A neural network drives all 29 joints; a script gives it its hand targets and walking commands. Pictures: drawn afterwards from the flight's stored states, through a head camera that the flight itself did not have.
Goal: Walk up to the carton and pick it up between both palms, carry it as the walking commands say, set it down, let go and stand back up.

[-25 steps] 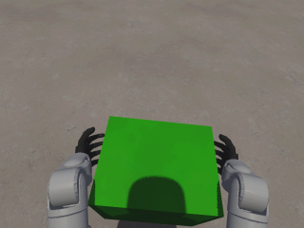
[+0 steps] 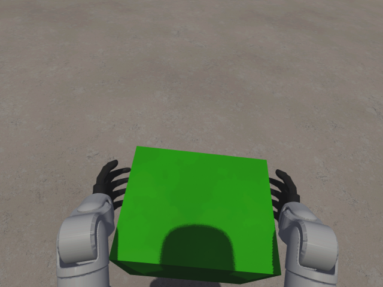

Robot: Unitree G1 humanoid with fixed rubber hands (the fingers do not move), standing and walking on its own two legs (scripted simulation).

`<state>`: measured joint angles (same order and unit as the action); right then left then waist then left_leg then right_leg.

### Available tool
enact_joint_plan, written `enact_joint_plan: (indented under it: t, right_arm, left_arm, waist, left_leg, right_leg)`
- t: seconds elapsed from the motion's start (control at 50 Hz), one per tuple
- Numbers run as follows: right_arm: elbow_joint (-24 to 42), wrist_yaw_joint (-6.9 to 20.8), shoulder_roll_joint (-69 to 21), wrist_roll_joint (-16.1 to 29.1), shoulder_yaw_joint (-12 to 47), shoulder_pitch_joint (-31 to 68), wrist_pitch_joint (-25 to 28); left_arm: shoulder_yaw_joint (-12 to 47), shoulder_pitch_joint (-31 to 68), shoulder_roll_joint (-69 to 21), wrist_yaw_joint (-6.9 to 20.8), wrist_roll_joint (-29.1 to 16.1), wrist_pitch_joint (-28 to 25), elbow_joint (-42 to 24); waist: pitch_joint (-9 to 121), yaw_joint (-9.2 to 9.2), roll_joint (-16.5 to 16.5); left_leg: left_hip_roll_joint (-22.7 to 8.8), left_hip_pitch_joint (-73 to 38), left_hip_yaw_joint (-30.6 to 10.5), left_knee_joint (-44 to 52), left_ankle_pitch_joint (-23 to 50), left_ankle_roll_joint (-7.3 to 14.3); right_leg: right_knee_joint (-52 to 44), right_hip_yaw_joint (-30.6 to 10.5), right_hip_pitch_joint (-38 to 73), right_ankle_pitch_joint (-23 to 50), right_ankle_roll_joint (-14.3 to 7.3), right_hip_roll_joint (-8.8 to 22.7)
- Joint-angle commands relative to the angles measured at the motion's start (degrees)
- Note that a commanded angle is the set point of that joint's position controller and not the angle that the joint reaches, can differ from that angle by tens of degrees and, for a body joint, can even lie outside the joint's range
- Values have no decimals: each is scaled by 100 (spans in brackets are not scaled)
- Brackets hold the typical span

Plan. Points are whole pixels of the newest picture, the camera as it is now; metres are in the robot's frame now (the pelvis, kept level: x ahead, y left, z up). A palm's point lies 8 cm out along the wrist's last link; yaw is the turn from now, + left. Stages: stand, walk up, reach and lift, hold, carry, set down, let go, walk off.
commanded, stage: carry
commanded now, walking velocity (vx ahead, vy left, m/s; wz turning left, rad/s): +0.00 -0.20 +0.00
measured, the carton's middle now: (193, 221) +0.26 +0.00 +0.00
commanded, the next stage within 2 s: none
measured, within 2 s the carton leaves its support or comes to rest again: neither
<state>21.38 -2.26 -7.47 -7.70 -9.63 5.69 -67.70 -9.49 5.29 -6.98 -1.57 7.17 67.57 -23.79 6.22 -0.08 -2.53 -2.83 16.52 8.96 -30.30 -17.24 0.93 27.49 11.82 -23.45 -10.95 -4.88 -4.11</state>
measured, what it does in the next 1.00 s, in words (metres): steps to the right: right foot, then left foot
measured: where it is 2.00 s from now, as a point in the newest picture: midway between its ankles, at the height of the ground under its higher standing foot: outside the picture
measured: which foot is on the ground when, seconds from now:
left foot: down 0.00-0.30, up 0.32-0.48, down 0.50-1.00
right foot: up 0.00-0.28, down 0.30-1.00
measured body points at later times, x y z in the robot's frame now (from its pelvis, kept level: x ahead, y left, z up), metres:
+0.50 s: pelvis -0.03 -0.09 +0.00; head -0.02 -0.10 +0.45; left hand +0.25 +0.06 +0.07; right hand +0.22 -0.29 +0.06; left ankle -0.04 +0.02 -0.73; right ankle +0.00 -0.21 -0.73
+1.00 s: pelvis -0.05 -0.11 +0.00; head -0.07 -0.11 +0.45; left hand +0.23 +0.06 +0.08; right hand +0.22 -0.29 +0.07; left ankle -0.03 +0.02 -0.73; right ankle +0.00 -0.21 -0.73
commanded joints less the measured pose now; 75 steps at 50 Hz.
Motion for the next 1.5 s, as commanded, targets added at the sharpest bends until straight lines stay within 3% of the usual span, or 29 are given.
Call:
enact_joint_plan:
  t: [0.0, 0.02, 0.04, 0.06, 0.1, 0.16, 0.22, 0.24, 0.26, 0.28, 0.3, 0.32, 0.36, 0.4, 0.44, 0.48, 0.5, 0.52, 0.54, 0.56, 0.58, 0.62, 0.76, 1.48]
  right_arm:
    - [652, 1413, -4569, 2502, 4340, 2743, -43]
    - [635, 1415, -4557, 2540, 4337, 2800, -63]
    - [623, 1406, -4571, 2517, 4358, 2801, -73]
    - [685, 1398, -4583, 2503, 4381, 2884, -66]
    - [709, 1386, -4576, 2490, 4327, 2849, -55]
    - [674, 1361, -4483, 2385, 4210, 2639, -108]
    - [629, 1370, -4482, 2342, 4190, 2581, -129]
    - [625, 1377, -4485, 2342, 4198, 2599, -125]
    - [632, 1382, -4479, 2317, 4215, 2602, -119]
    - [628, 1392, -4445, 2324, 4267, 2615, -105]
    - [542, 1403, -4493, 2394, 4363, 2695, -114]
    - [595, 1407, -4655, 2563, 4515, 2923, -113]
    - [713, 1411, -4744, 2710, 4642, 3211, -26]
    - [888, 1453, -4824, 2876, 4733, 3515, 12]
    - [848, 1486, -4822, 2950, 4739, 3434, 4]
    - [750, 1509, -4742, 2905, 4666, 3218, -23]
    - [697, 1529, -4685, 2869, 4590, 3171, -41]
    - [442, 1543, -4645, 2785, 4548, 3124, -25]
    - [406, 1553, -4647, 2790, 4524, 3170, -19]
    - [384, 1554, -4639, 2798, 4498, 3207, -17]
    - [305, 1536, -4633, 2748, 4457, 3194, -21]
    - [229, 1457, -4583, 2589, 4390, 3105, -20]
    - [-39, 1359, -4556, 2347, 4238, 3104, 20]
    - [-438, 1350, -4453, 1897, 3829, 3088, 883]
  left_arm:
    - [4657, 2809, -4672, 1320, -2365, 130, -429]
    - [4594, 2850, -4610, 1305, -2338, 126, -281]
    - [4601, 2824, -4596, 1311, -2349, 118, -200]
    - [4581, 2863, -4603, 1326, -2383, 107, -152]
    - [4516, 2901, -4572, 1319, -2441, 89, -253]
    - [4477, 2716, -4557, 1300, -2421, 140, -199]
    - [4455, 2656, -4603, 1291, -2418, 158, -165]
    - [4459, 2604, -4633, 1293, -2413, 150, -161]
    - [4446, 2502, -4646, 1299, -2406, 141, -116]
    - [4424, 2418, -4668, 1312, -2388, 129, -113]
    - [4342, 2314, -4552, 1314, -2302, 115, 10]
    - [4364, 2349, -4658, 1307, -2280, 47, -73]
    - [4339, 2472, -4726, 1323, -2340, -11, -76]
    - [4257, 2531, -4782, 1301, -2281, -70, -180]
    - [4220, 2474, -4766, 1263, -2216, -76, -242]
    - [4179, 2272, -4693, 1257, -2127, -36, -146]
    - [4159, 2208, -4661, 1260, -2081, -21, -102]
    - [4213, 2376, -4635, 1285, -2100, -8, -99]
    - [4252, 2509, -4659, 1294, -2114, -13, -89]
    - [4290, 2648, -4630, 1295, -2155, -2, -123]
    - [4311, 2779, -4583, 1301, -2194, 19, -110]
    - [4305, 2868, -4524, 1328, -2270, 47, 17]
    - [4155, 2856, -4520, 1429, -2299, 37, 432]
    - [3723, 2770, -4441, 1316, -1703, -821, 947]
  waist:
    - [900, 72, 1706]
    - [926, 60, 1090]
    - [835, 45, 742]
    - [738, 21, 758]
    - [814, 61, 1133]
    - [1071, 117, 1539]
    - [1246, 158, 1957]
    - [1299, 95, 1794]
    - [1416, 75, 1372]
    - [1593, 90, 650]
    - [1634, 110, -1038]
    - [1848, 45, -1491]
    - [1713, 77, -946]
    - [1709, 64, -918]
    - [1687, 53, -830]
    - [1600, 48, -652]
    - [1549, 19, -402]
    - [1349, -29, 474]
    - [1191, -48, 799]
    - [1017, -42, 850]
    - [890, -19, 750]
    - [917, 28, 455]
    - [955, 45, 103]
    - [1282, -18, 237]
  left_leg:
    - [-3022, -1089, -2800, 1368, 2209, 1197]
    - [-2686, -1058, -2285, 1174, 2372, 1101]
    - [-2365, -989, -1860, 1093, 2301, 892]
    - [-2063, -1049, -1467, 1006, 2552, 706]
    - [-1620, -1176, -930, 643, 3719, 520]
    - [-1609, -1254, -784, 399, 4669, 528]
    - [-1404, -1101, -559, 204, 3831, 378]
    - [-1296, -894, -456, -7, 3154, 204]
    - [-1126, -506, -383, -361, 2438, -46]
    - [-947, 124, -368, -813, 1063, -320]
    - [-501, 1233, -163, -1535, -1094, -692]
    - [-400, 1182, -390, -1931, -2248, -617]
    - [-279, 1129, -521, -2142, -1817, -488]
    - [-210, 847, -486, -1776, -1207, -397]
    - [-53, 285, -310, -854, -666, -347]
    - [-145, -453, -320, 452, 350, -319]
    - [-465, -738, -673, 746, 548, -275]
    - [-989, -263, -1198, 738, 634, -66]
    - [-1068, 44, -1221, 891, 239, 15]
    - [-971, 168, -1078, 938, -131, -29]
    - [-833, 259, -935, 912, -325, -87]
    - [-607, 48, -704, 650, -46, -153]
    - [-541, -229, -754, 505, 296, -146]
    - [-545, -81, -771, 574, 690, -7]
  right_leg:
    - [2176, -1057, -1205, -1434, 704, 681]
    - [2798, -1328, -1238, -1303, 647, 619]
    - [2963, -1354, -1305, -1136, 660, 626]
    - [2804, -1263, -1388, -928, 700, 674]
    - [2518, -899, -1198, -886, 810, 505]
    - [1917, -619, -776, -999, 791, 467]
    - [713, -349, -33, -748, 742, 313]
    - [-49, -275, 466, -159, 705, 291]
    - [-587, -408, 1181, 329, 660, 443]
    - [-620, -1029, 1929, 1227, 606, 1132]
    - [-192, -2260, 2470, 4275, 152, 2320]
    - [-88, -2377, 2318, 4862, -395, 2527]
    - [-165, -2069, 2039, 3766, -378, 2229]
    - [-226, -1734, 1720, 2828, -275, 2014]
    - [-201, -1487, 1431, 2104, -173, 1810]
    - [-85, -1424, 1132, 1335, 47, 1646]
    - [74, -1423, 911, 995, 197, 1544]
    - [102, -1160, 906, 348, 384, 1222]
    - [75, -1159, 1024, -162, 399, 1165]
    - [-47, -1193, 1052, -201, 383, 1162]
    - [-151, -1243, 1073, -134, 371, 1189]
    - [-339, -1418, 913, 45, 350, 1318]
    - [-599, -1447, 625, -122, 344, 1344]
    - [-118, -1264, 1031, 644, 382, 1277]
